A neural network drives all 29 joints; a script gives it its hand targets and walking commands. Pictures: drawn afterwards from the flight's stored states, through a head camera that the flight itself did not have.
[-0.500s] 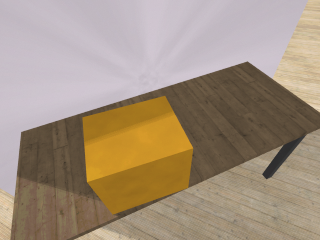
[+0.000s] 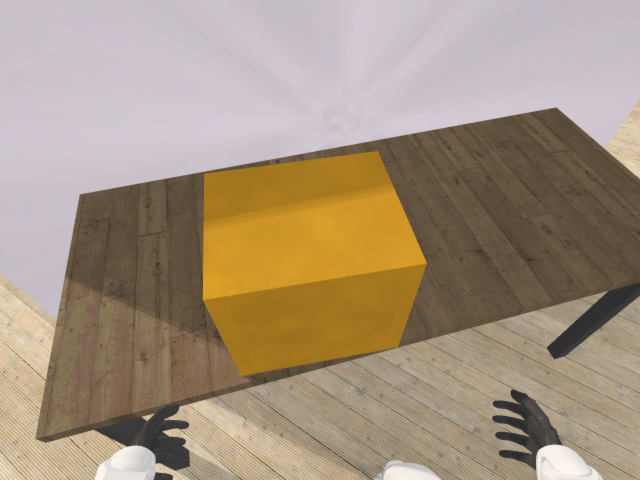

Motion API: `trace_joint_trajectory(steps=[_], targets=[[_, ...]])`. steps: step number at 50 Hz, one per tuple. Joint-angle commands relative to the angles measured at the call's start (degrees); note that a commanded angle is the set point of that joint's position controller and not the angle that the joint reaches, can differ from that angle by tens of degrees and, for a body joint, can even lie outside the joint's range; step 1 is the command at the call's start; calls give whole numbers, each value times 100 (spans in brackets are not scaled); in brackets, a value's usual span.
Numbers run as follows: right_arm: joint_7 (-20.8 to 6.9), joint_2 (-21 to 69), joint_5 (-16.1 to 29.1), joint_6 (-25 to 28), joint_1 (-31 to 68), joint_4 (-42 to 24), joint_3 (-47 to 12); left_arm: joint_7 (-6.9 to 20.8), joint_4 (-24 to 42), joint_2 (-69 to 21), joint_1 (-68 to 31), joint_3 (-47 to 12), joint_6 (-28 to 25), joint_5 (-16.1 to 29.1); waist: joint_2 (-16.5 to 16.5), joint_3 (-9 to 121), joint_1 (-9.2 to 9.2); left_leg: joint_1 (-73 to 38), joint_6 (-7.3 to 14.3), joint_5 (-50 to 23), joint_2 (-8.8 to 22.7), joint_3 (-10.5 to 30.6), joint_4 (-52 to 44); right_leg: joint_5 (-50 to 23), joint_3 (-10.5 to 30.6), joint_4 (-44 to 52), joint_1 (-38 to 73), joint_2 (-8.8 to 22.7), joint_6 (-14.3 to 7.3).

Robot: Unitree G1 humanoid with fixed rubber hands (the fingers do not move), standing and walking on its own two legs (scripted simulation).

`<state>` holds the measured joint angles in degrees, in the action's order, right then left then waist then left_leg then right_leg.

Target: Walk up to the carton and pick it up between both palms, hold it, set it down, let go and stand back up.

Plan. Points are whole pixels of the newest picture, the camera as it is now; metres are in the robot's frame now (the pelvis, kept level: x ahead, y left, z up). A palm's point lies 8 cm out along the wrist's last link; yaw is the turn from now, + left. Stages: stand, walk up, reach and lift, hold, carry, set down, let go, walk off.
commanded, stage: reach and lift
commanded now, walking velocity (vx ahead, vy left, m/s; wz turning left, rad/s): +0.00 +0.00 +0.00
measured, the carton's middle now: (307, 266) +0.43 +0.03 -0.04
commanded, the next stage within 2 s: none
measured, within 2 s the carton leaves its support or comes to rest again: neither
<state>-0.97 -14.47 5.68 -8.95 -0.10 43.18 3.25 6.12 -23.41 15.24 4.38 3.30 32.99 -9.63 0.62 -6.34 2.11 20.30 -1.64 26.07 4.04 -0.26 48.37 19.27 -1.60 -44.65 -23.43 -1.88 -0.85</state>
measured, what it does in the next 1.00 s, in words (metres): stands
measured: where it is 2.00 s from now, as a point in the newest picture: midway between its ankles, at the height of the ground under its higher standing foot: outside the picture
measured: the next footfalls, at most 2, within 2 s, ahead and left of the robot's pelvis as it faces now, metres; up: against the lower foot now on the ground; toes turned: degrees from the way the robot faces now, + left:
none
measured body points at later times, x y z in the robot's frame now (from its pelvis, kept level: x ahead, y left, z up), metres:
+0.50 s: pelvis +0.00 -0.01 +0.02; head +0.01 -0.01 +0.47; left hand +0.20 +0.24 -0.06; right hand +0.15 -0.25 -0.07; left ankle +0.00 +0.13 -0.70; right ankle +0.05 -0.11 -0.70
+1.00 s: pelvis +0.02 +0.00 +0.03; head +0.01 +0.00 +0.48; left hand +0.21 +0.24 -0.04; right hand +0.18 -0.23 -0.05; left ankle +0.00 +0.13 -0.70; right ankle +0.05 -0.11 -0.70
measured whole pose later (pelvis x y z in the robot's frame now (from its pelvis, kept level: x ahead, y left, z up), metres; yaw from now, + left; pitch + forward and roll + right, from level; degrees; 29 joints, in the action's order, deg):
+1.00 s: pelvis +0.02 +0.00 +0.03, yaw +0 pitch -5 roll +0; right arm -2.6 -10.4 5.7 16.6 -11.7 42.3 1.8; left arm -1.9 -36.5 12.0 7.7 2.0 -6.0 4.5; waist -0.2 -4.2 0.0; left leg 5.3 -1.6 16.5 2.5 -2.2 26.6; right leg 12.1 -0.7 -27.0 -10.2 -0.5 -0.9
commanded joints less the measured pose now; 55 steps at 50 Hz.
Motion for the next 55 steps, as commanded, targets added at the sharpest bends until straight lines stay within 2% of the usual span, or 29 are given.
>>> trace_joint_trajectory(steps=[1, 4, 5, 8, 11, 14, 18, 20, 23, 31, 34, 35, 38, 47, 50, 55], targets=[[-29, -506, -308, 398, 142, -451, 430, -232, 631, 769, -1134, -23, -563, 235, 433, 688, 311, 581, 86, 98, 90, -442, -999, -270, -165, 598, 247, 76, -121], [-66, -459, -454, 756, 221, -554, 596, -389, 602, 811, -1257, -48, -871, 498, 517, 1347, 313, 787, 111, 68, 189, -369, -977, -456, -194, 311, 577, 48, -124], [-81, -476, -455, 849, 173, -582, 590, -453, 564, 839, -1163, -43, -952, 546, 541, 1451, 237, 812, 119, -87, 198, -361, -979, -568, -201, 285, 698, 29, -118], [-54, -469, -525, 1054, 23, -791, 584, -527, 343, 930, -816, 46, -1074, 717, 163, 1652, 114, 542, 115, -712, 95, -411, -1015, -924, -180, 420, 847, 38, -82], [-54, -420, -438, 1156, -222, -647, 397, -571, 97, 823, -497, 46, -1145, 830, 31, 1391, -4, 109, 55, -1224, -44, -395, -1131, -1171, -126, 694, 741, 64, -98], [-61, -372, -454, 1159, -409, -792, 300, -573, -89, 749, -329, 95, -1230, 881, -153, 943, -55, -68, 89, -876, -158, -414, -1504, -816, -25, 1110, 782, 110, -92], [-86, -322, -425, 1187, -477, -914, 209, -616, -227, 677, -335, 204, -1454, 773, 23, 608, -168, 119, 114, -901, -214, -443, -1966, -899, 62, 1356, 1469, 81, -68], [-102, -301, -426, 1252, -455, -989, 188, -647, -168, 634, -478, 266, -1603, 748, 28, 637, -179, -55, 117, -884, -251, -455, -2054, -859, 77, 1460, 1479, 86, -61], [-136, -158, -400, 1395, -523, -959, 169, -680, -151, 527, -645, 207, -1915, 833, 29, 633, -100, -134, 150, -751, -257, -447, -2152, -723, 130, 1559, 1444, 119, -59], [-73, -28, -341, 1878, -855, -709, 100, -673, -308, 530, -465, 161, -2763, 1100, -128, 692, 15, -512, 150, -1065, -344, -436, -2338, -843, 253, 1894, 1621, 191, -15], [-35, -28, -321, 2077, -795, -745, 114, -721, -322, 559, -395, 130, -3041, 1193, -60, 728, -61, -432, 151, -1134, -347, -403, -2464, -826, 265, 1939, 1831, 138, -24], [-20, 9, -314, 2144, -792, -767, 72, -713, -453, 568, -281, 182, -3115, 1222, -175, 718, -91, -427, 168, -1159, -368, -431, -2468, -874, 276, 1971, 1880, 155, -11], [22, 59, -280, 2245, -807, -721, 75, -698, -575, 577, -284, 199, -3309, 1256, -199, 590, -118, -438, 161, -1137, -378, -447, -2590, -761, 314, 2091, 1962, 179, -2], [-165, -121, 33, 2692, -801, -610, -13, -831, -705, 337, -71, 69, -4026, 1401, 76, 596, -273, -687, -1, -1537, -385, -398, -2818, -835, 254, 2246, 2040, 103, -74], [-208, -159, 107, 2846, -805, -437, -65, -831, -880, 318, -37, 39, -4289, 1457, -62, 480, -262, -767, -13, -1604, -423, -372, -2793, -897, 283, 2300, 1981, 127, -74], [-301, -333, 321, 3254, -699, -269, -77, -909, -877, 290, -4, -42, -4817, 1557, 14, 669, -317, -841, -68, -1773, -411, -306, -2735, -996, 294, 2226, 1978, 88, -108]])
